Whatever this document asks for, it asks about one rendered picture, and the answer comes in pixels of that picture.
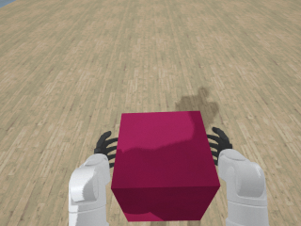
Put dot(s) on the carton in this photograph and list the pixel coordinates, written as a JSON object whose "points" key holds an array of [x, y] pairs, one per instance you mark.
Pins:
{"points": [[164, 168]]}

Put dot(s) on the robot right forearm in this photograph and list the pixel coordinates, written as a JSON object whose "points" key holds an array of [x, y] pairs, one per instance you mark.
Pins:
{"points": [[246, 189]]}

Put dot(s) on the robot left hand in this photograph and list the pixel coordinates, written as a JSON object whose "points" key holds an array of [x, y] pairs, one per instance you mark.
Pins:
{"points": [[103, 143]]}

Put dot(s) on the robot left forearm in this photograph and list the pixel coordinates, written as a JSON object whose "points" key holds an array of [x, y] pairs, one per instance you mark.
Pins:
{"points": [[87, 192]]}

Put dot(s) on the robot right hand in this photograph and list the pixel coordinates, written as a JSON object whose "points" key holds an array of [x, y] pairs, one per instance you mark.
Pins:
{"points": [[223, 143]]}

